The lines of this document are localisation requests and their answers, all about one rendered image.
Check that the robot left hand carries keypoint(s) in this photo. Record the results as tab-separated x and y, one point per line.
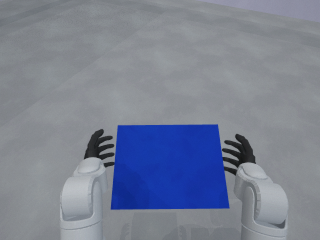
93	149

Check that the right robot forearm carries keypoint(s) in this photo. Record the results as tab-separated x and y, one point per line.
264	204

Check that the left robot forearm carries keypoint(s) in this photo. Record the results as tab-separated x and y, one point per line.
81	202

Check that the carton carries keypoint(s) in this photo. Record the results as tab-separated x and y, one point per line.
169	167

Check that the robot right hand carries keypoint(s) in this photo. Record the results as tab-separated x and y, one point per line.
245	155

